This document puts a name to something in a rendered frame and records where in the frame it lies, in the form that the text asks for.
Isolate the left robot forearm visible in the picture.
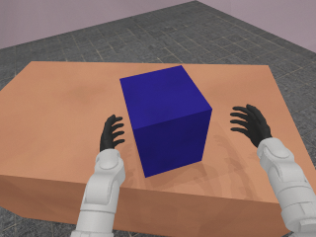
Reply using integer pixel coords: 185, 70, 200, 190
70, 148, 125, 237

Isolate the left robot hand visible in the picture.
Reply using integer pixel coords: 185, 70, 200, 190
100, 115, 125, 152

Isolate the right robot forearm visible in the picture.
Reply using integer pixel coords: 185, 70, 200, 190
257, 137, 316, 233

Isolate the pedestal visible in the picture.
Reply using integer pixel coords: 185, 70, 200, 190
0, 61, 316, 237

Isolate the right robot hand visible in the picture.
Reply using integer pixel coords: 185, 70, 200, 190
230, 104, 273, 148

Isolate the carton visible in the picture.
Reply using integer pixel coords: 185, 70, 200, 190
119, 65, 212, 178

